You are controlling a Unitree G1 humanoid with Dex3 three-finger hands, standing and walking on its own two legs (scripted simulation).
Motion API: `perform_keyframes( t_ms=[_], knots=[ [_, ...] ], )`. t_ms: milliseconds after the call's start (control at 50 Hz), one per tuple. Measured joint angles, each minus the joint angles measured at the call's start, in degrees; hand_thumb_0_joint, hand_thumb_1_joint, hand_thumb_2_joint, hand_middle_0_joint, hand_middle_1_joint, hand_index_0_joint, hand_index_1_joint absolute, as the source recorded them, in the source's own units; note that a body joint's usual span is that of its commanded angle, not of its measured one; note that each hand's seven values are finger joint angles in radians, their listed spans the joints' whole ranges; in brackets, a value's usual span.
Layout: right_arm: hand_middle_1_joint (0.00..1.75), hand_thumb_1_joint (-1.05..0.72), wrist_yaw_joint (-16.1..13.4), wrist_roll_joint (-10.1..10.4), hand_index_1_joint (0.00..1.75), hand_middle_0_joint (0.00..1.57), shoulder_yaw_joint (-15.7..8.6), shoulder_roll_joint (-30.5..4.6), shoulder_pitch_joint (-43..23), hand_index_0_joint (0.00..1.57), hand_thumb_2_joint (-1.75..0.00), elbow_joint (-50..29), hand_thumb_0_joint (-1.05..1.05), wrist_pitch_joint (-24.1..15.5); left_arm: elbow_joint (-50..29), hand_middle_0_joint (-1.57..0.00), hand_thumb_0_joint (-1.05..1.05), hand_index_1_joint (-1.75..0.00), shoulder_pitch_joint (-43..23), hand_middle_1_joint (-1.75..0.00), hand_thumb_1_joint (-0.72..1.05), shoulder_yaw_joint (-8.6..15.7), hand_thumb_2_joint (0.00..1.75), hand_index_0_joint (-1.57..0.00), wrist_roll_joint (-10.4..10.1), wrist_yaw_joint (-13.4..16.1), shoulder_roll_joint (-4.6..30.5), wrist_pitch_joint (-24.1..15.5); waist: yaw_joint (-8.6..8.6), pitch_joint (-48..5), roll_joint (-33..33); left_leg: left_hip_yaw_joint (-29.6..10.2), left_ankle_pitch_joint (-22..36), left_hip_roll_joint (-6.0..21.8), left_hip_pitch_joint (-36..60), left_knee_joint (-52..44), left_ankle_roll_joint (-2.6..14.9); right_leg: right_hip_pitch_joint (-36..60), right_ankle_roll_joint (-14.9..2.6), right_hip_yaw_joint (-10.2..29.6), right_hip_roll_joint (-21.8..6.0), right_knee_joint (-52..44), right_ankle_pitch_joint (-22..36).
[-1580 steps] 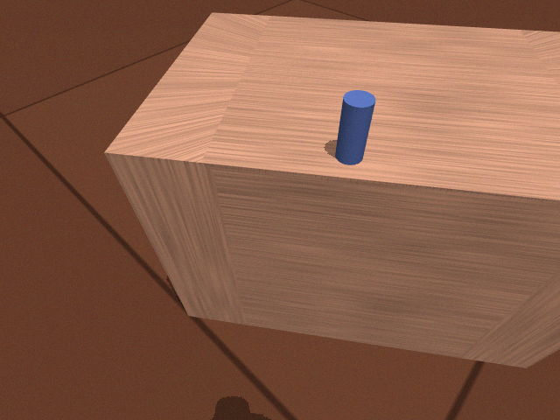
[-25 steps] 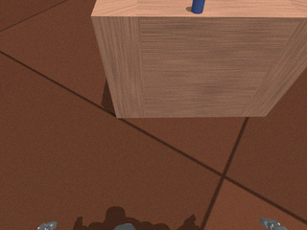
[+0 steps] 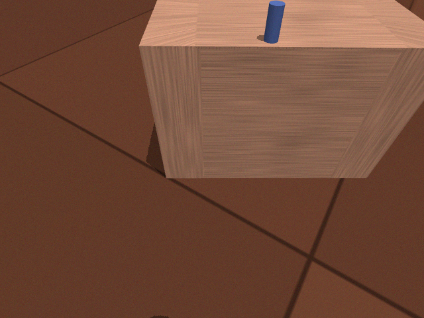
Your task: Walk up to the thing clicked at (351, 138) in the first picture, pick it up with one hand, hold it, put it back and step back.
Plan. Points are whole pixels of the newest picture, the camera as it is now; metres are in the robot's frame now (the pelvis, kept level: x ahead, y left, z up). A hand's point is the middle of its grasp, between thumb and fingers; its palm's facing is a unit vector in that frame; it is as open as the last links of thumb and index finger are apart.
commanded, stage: step back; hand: right
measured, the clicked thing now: (273, 22) +1.06 -0.19 +0.10
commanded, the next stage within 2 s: stand in 0.42 s
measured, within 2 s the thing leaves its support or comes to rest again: neither
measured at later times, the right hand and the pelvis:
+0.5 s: hand out of the picture +0.15 -0.24 -0.15, palm faces -0.02 +0.94 -0.35, open 7.4 cm; pelvis +0.06 +0.01 +0.00, yaw +1 degrees
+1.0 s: hand out of the picture +0.14 -0.23 -0.14, palm faces -0.01 +0.94 -0.34, open 7.4 cm; pelvis +0.04 +0.01 +0.02, yaw +0 degrees
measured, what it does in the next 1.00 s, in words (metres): stands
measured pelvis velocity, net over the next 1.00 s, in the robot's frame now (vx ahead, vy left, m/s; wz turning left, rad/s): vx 0.04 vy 0.01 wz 0.00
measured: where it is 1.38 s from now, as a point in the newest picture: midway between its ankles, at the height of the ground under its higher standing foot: outside the picture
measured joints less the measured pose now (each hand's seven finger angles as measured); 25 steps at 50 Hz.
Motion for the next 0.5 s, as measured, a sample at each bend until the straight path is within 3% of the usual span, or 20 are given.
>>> perform_keyframes(
  t_ms=[80, 120, 140, 240, 280, 300, 320, 400, 500],
  knots=[
    [0.30, -0.90, -0.12, -0.13, 0.30, 0.20, -0.55, -1.15, -0.38, 0.20, -0.89, 0.33, 0.00, -0.39, -0.19, -0.20, 0.00, -0.30, -0.35, -0.30, 0.91, -0.23, 0.90, -0.21, 0.22, 0.08, -0.72, -0.30, 0.15, -0.11, 0.78, 0.86, -3.58, -0.48, -1.33, 2.51, 0.59, 0.16, 0.40, -0.54, -0.71, 0.87, -1.49],
    [0.30, -0.90, -0.28, -0.14, 0.30, 0.20, -0.91, -1.44, -0.79, 0.20, -0.89, 0.76, 0.00, -1.00, -0.01, -0.20, 0.00, -0.30, -0.81, -0.30, 0.91, -0.46, 0.90, -0.21, 0.10, 0.17, -0.78, -0.04, 0.18, 0.35, 0.34, 1.70, 2.69, -1.01, -0.11, -0.18, 0.83, 0.32, 1.39, -0.36, -1.70, 1.92, -2.49],
    [0.30, -0.90, -0.40, -0.22, 0.30, 0.20, -1.02, -1.25, -1.02, 0.20, -0.89, 0.98, 0.00, -1.29, 0.17, -0.20, 0.00, -0.30, -1.03, -0.30, 0.91, -0.58, 0.90, -0.21, -0.11, 0.19, -0.65, 0.23, 0.26, 0.41, -0.42, 2.20, 2.98, -1.66, 0.46, -0.93, 1.13, 0.25, 1.65, 0.08, -2.42, 2.46, -2.98],
    [0.30, -0.90, -0.42, -0.20, 0.30, 0.20, -0.76, -0.43, -2.28, 0.20, -0.89, 0.68, 0.00, -2.13, 0.69, -0.20, 0.00, -0.30, -3.10, -0.30, 0.91, -0.75, 0.90, -0.21, -0.72, 0.66, -0.07, 0.90, 0.45, 1.28, -1.49, 3.09, 1.22, -1.61, 1.77, -2.07, 1.85, -1.80, -0.44, 0.45, -1.89, 6.01, -8.04],
    [0.30, -0.90, -0.67, -0.03, 0.30, 0.20, -0.55, -0.27, -2.92, 0.20, -0.89, 0.41, 0.00, -2.13, 0.52, -0.20, 0.00, -0.30, -4.17, -0.30, 0.91, -0.72, 0.90, -0.21, -0.87, 0.80, 0.06, 0.47, 0.38, 2.16, -1.59, 3.10, 1.06, -1.43, 2.16, -2.21, 1.58, -1.76, -0.81, 0.03, -1.80, 3.47, -4.73],
    [0.30, -0.90, -0.79, 0.24, 0.30, 0.20, -0.45, -0.28, -3.31, 0.20, -0.89, 0.38, 0.00, -1.96, 0.40, -0.20, 0.00, -0.30, -4.60, -0.30, 0.91, -0.68, 0.90, -0.21, -0.92, 0.87, 0.06, 0.08, 0.33, 2.56, -1.63, 3.10, 0.76, -1.44, 2.23, -1.87, 1.36, -1.33, -0.43, -0.06, -1.90, 1.80, -0.27],
    [0.30, -0.90, -0.92, 0.55, 0.30, 0.20, -0.43, -0.48, -3.78, 0.20, -0.89, 0.51, 0.00, -1.61, 0.42, -0.20, 0.00, -0.30, -4.95, -0.30, 0.91, -0.65, 0.90, -0.20, -0.88, 0.99, -0.26, -0.32, 0.10, 2.82, -0.94, 2.69, 0.26, -1.00, 2.11, -1.09, 1.11, -0.82, 0.21, -0.47, -1.51, 1.25, 0.31],
    [0.30, -0.90, -1.42, 0.65, 0.30, 0.20, -0.52, -0.87, -4.89, 0.20, -0.89, 0.74, 0.00, -0.51, 0.12, -0.20, 0.00, -0.30, -5.04, -0.30, 0.91, -1.09, 0.90, -0.21, -0.66, 0.76, -0.95, -0.77, -0.28, 2.12, 0.21, 2.63, -1.01, -0.51, 1.25, 1.39, 0.71, -0.24, 0.65, -1.12, -1.33, 1.92, -2.35],
    [0.30, -0.90, -0.84, 0.98, 0.30, 0.20, 0.08, -0.66, -6.46, 0.20, -0.89, 1.96, 0.00, -1.10, 1.37, -0.20, 0.00, -0.30, -5.58, -0.30, 0.91, -1.91, 0.90, -0.21, -1.56, 1.30, -1.39, 0.05, -0.24, 2.10, -0.40, 3.75, 0.06, -1.12, 4.14, -2.96, 1.24, 1.60, 1.59, -0.69, -2.37, 0.43, -2.51]
  ],
)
